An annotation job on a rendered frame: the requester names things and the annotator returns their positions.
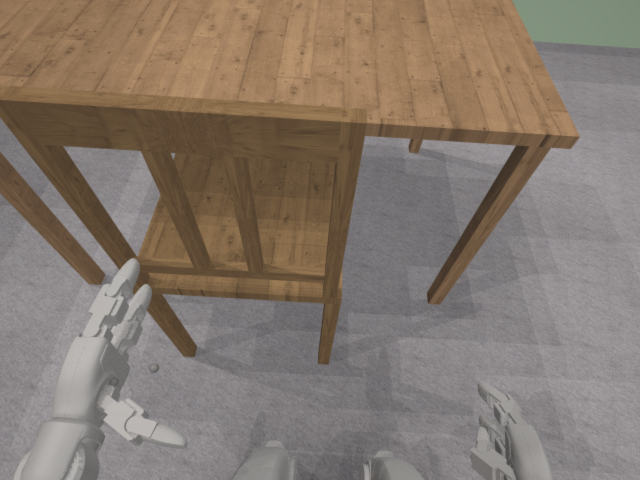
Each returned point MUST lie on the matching robot left shin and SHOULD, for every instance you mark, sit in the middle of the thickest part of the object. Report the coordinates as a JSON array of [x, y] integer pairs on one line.
[[274, 444]]

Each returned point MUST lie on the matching left robot hand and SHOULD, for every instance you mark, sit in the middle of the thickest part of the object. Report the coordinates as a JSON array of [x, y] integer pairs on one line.
[[98, 354]]

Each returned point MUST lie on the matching chair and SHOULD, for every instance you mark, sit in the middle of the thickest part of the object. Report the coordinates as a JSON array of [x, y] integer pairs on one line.
[[256, 203]]

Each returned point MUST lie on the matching right robot hand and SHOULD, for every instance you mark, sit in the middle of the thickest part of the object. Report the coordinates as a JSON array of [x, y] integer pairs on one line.
[[519, 452]]

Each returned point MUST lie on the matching table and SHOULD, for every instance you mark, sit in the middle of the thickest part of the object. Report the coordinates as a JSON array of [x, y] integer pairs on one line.
[[445, 70]]

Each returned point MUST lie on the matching robot left forearm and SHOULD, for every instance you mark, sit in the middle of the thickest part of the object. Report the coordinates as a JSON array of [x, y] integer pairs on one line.
[[65, 449]]

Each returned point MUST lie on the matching right robot thigh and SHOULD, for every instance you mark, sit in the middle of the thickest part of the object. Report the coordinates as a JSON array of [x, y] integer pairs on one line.
[[387, 468]]

